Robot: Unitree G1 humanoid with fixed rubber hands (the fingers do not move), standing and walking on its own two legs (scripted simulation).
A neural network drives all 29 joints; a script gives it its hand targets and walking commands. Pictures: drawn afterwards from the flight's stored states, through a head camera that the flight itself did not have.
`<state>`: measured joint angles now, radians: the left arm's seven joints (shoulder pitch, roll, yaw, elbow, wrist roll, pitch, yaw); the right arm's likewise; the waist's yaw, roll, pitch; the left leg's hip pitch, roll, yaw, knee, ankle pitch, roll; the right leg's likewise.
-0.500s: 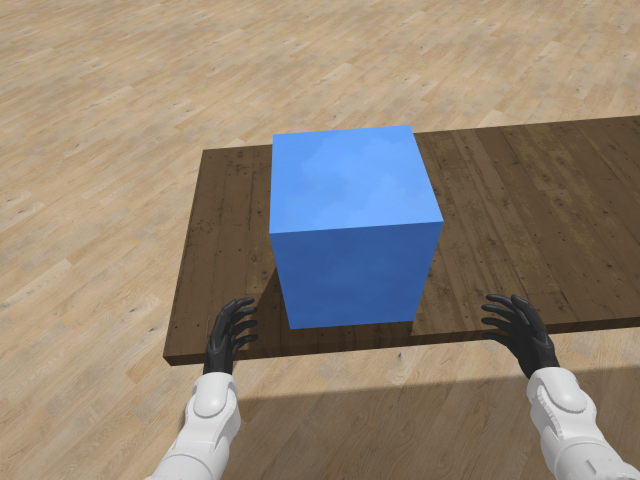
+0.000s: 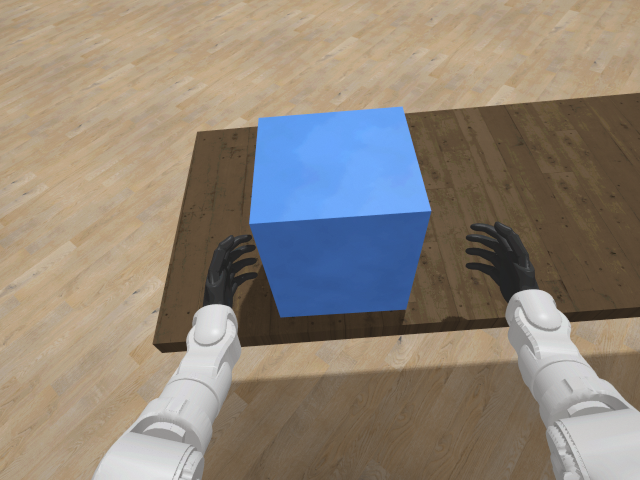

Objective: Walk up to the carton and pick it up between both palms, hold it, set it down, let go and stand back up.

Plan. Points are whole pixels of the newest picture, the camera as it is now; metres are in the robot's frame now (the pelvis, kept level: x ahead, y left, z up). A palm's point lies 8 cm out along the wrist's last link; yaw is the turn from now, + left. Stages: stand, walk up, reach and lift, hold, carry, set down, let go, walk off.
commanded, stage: reach and lift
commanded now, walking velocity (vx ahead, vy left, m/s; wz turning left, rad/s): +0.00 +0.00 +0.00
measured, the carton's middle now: (337, 219) +0.49 +0.00 +0.00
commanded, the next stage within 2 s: none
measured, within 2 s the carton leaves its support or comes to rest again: neither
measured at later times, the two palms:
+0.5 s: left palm (212, 237) +0.41 +0.16 +0.07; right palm (510, 216) +0.43 -0.22 +0.07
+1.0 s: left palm (201, 177) +0.45 +0.17 +0.13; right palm (515, 162) +0.46 -0.22 +0.13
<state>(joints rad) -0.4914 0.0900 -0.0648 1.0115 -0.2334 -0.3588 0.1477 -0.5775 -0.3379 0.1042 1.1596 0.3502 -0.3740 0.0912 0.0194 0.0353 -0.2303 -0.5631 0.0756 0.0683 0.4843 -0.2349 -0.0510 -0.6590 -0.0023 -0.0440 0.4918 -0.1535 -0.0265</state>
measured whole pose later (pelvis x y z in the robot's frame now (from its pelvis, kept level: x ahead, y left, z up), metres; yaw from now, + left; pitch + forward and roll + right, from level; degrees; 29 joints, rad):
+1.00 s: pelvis -0.01 +0.01 +0.00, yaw -1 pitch +21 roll +0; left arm -1.10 0.19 -0.11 1.26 -0.39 -0.01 0.20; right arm -1.18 -0.44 0.17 1.46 0.40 -0.06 0.08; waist 0.07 0.07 -0.27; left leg -0.63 0.08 0.07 0.48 -0.21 -0.03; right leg -0.69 0.00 -0.04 0.40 -0.08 -0.01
